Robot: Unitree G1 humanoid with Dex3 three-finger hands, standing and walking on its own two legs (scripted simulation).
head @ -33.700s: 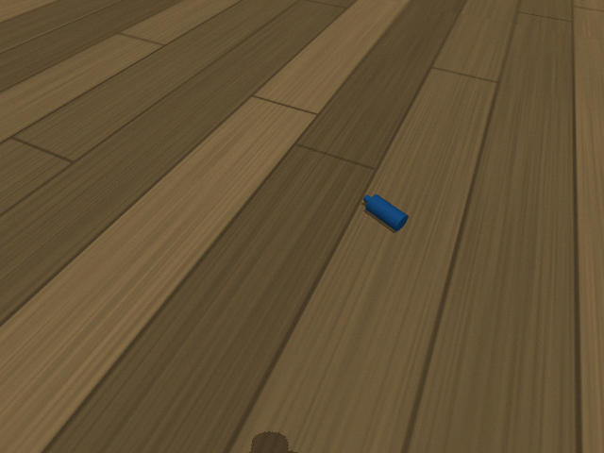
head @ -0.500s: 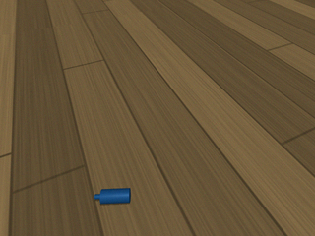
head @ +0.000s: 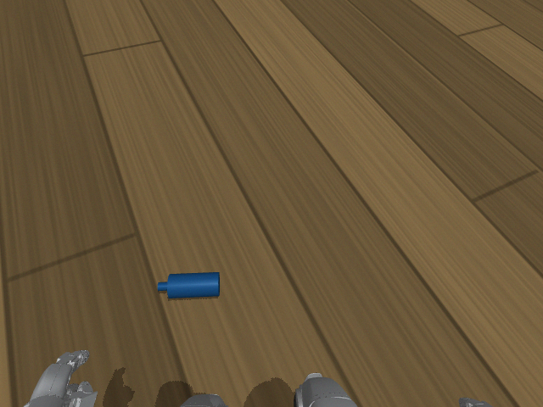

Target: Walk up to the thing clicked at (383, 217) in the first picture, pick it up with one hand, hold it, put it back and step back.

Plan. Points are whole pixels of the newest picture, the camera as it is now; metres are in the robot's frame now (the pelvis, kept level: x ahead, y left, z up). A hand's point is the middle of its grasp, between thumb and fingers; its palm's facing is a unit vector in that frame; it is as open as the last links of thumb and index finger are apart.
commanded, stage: step back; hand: left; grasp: from above
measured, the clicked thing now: (189, 285) +0.52 +0.25 -0.71
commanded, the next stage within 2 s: none
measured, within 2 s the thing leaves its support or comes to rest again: neither
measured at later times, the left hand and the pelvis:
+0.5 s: hand out of the picture +0.01 +0.24 -0.13, palm faces -0.09 -0.91 -0.39, open 7.4 cm; pelvis -0.11 -0.02 +0.00, yaw -5 degrees
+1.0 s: hand out of the picture -0.14 +0.26 -0.15, palm faces -0.04 -0.93 -0.37, open 7.4 cm; pelvis -0.25 -0.01 +0.01, yaw -3 degrees
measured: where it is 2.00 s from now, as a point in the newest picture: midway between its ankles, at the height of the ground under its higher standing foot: outside the picture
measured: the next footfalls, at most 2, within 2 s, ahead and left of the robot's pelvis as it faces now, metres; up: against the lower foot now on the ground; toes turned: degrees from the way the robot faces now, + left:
right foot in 0.40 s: -0.05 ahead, -0.13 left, +0.00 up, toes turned -2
left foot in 0.72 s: -0.15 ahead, +0.10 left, +0.00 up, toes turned -3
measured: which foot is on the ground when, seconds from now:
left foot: down 0.00-0.42, up 0.44-0.70, down 0.72-1.00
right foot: up 0.00-0.38, down 0.40-0.76, up 0.78-1.00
